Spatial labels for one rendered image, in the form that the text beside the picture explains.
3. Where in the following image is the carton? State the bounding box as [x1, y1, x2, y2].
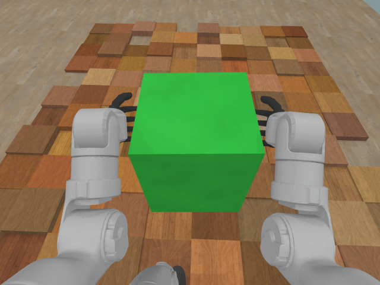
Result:
[128, 72, 265, 212]

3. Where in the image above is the robot right upper arm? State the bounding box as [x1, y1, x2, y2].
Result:
[260, 213, 380, 285]

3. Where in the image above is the robot left upper arm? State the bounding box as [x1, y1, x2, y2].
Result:
[1, 208, 129, 285]

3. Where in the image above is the right robot forearm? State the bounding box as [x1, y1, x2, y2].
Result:
[265, 112, 335, 246]

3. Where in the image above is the left robot foot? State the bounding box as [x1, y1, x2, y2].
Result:
[173, 265, 186, 285]

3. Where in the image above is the left robot shin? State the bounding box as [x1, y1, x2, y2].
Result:
[156, 262, 179, 285]

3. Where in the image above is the robot right hand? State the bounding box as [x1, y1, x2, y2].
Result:
[255, 96, 285, 148]

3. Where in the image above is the left robot forearm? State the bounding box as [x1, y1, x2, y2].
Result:
[57, 107, 128, 250]

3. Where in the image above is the robot left hand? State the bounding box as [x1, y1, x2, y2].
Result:
[109, 93, 137, 143]

